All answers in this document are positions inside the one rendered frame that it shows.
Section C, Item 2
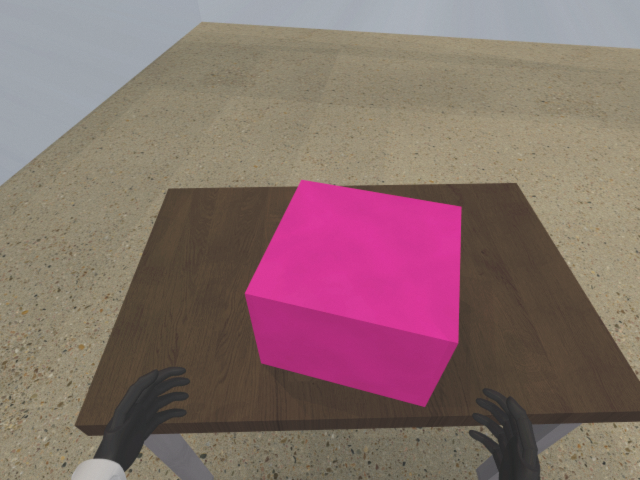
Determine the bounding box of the left robot hand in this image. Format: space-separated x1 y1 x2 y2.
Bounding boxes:
93 367 190 472

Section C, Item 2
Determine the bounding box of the left robot forearm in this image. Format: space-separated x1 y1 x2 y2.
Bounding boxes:
71 459 127 480

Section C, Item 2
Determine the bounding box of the carton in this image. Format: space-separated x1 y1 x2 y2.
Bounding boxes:
245 180 461 407

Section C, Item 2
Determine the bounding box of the right robot hand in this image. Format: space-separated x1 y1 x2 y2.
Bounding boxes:
469 388 540 480

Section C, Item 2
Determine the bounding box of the table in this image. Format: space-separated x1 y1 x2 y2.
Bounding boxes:
74 183 640 480

